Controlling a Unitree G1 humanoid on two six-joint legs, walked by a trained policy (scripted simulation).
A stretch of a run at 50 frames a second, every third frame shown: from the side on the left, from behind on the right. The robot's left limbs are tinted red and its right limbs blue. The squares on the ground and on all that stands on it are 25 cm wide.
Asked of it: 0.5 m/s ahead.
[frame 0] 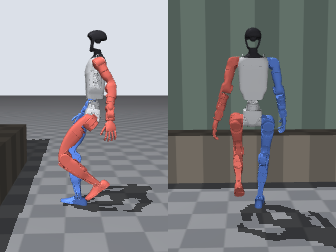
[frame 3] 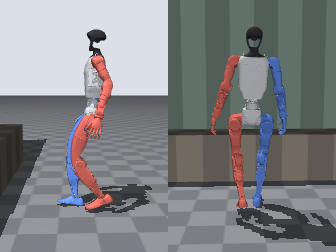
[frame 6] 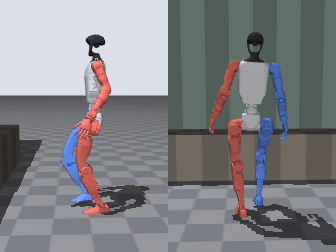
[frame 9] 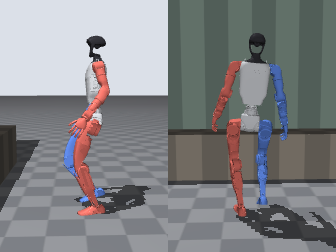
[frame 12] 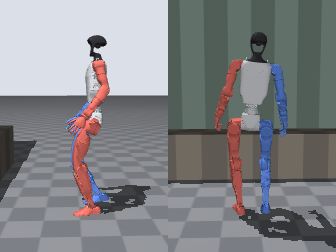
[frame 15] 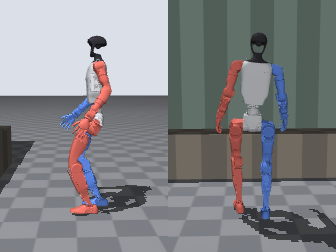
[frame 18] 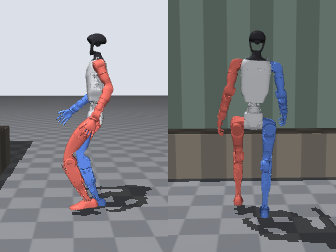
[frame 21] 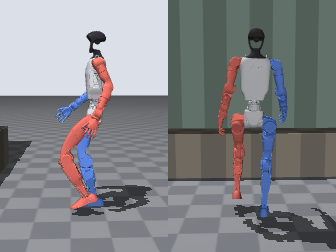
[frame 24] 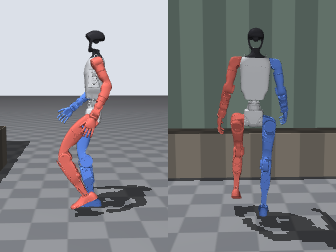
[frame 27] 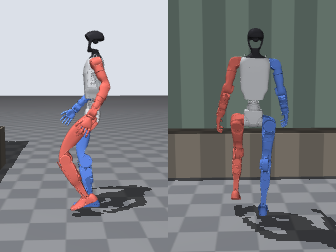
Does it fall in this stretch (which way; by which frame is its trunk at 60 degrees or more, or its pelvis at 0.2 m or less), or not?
no
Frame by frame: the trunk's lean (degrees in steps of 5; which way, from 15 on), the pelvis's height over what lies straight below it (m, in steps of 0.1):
0: 5, 0.8
3: 5, 0.8
6: 5, 0.7
9: 5, 0.7
12: 5, 0.8
15: 5, 0.8
18: 5, 0.8
21: 0, 0.8
24: 0, 0.8
27: 0, 0.8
